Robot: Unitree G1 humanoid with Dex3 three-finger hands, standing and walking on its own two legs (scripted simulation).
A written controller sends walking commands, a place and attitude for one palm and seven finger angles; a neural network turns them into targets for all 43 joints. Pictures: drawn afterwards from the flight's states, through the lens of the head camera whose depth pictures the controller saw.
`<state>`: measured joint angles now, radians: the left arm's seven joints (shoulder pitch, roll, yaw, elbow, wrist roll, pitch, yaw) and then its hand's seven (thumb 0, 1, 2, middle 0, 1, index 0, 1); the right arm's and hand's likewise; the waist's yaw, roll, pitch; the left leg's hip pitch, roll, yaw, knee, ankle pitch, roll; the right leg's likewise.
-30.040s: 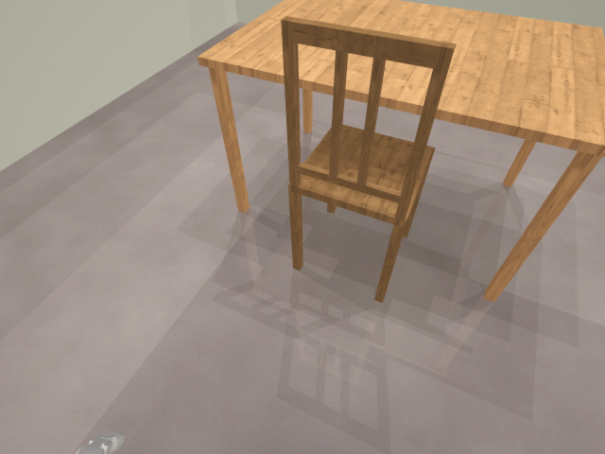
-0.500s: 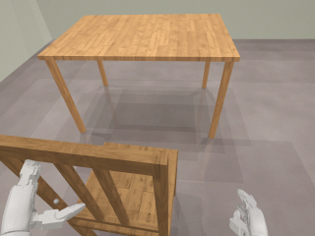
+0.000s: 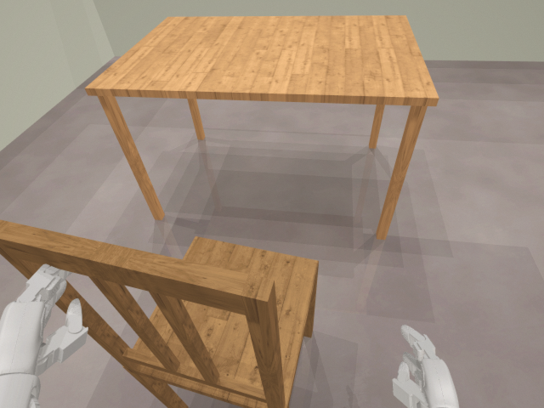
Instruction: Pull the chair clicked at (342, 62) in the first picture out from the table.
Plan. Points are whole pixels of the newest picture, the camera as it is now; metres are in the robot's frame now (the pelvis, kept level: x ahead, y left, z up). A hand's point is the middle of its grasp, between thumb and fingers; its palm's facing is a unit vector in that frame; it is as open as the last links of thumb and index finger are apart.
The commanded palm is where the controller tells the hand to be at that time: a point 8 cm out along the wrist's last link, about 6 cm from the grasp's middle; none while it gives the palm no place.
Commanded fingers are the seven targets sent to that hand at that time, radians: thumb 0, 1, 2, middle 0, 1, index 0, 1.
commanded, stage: draw the hand back to the body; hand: left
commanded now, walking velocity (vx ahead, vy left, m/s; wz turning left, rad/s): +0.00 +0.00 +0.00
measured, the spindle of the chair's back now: (144, 328) +0.23 +0.26 -0.04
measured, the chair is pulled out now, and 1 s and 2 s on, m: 0.65 0.68 0.68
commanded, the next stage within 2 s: step back with the hand held close in 0.20 s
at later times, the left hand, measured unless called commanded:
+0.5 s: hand (79, 333) +0.16 +0.27 +0.09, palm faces +0.33 -0.81 -0.48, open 6.9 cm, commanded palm +0.12 +0.30 +0.18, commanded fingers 0.00 0.90 0.90 -0.20 -0.30 -0.20 -0.30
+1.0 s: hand (37, 394) +0.09 +0.27 +0.10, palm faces +0.18 -0.80 -0.57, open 6.5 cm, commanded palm +0.04 +0.32 +0.18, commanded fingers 0.00 0.90 0.90 -0.20 -0.30 -0.20 -0.30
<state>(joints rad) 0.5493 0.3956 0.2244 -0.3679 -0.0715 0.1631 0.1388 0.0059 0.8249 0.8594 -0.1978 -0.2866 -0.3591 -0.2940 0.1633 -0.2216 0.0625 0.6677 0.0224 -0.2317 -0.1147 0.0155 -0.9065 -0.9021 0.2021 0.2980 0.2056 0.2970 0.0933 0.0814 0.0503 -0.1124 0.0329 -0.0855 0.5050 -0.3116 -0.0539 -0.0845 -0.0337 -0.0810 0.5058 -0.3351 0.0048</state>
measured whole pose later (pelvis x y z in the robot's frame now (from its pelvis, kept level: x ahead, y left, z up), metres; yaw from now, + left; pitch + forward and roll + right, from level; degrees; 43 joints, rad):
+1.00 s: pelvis -0.10 +0.02 -0.01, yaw +0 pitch -1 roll -2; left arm 0.68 0.54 0.33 -0.57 -0.06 0.01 0.13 0.01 0.89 0.89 -0.21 -0.30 -0.41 -0.37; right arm 0.19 -0.20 0.03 0.61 0.01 -0.14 -0.14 0.01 -0.91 -0.90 0.20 0.30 0.21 0.30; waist 0.02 0.01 0.11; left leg -0.40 0.04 -0.10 0.63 -0.23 -0.04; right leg -0.34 -0.02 -0.09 0.55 -0.19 0.01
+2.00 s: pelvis -0.22 +0.01 +0.00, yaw +0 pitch +0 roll +0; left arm 0.59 0.42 0.42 -0.49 -0.05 -0.16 0.17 0.01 0.89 0.89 -0.21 -0.30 -0.22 -0.30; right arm 0.23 -0.23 -0.03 0.65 0.03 -0.10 -0.11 0.01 -0.91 -0.90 0.20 0.30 0.20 0.30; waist -0.02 -0.01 0.00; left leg -0.24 0.02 -0.03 0.53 -0.29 -0.02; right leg -0.31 -0.04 -0.06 0.52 -0.21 0.02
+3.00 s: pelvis -0.20 +0.02 +0.01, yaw +0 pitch -1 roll -1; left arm 0.57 0.40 0.39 -0.48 -0.05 -0.16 0.16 0.01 0.89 0.89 -0.21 -0.30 -0.21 -0.30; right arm 0.19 -0.19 -0.01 0.61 0.03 -0.09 -0.08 0.01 -0.91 -0.90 0.20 0.30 0.20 0.30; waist -0.01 0.01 0.03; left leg -0.14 0.02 -0.02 0.45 -0.28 -0.01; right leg -0.19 -0.03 -0.03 0.39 -0.18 0.03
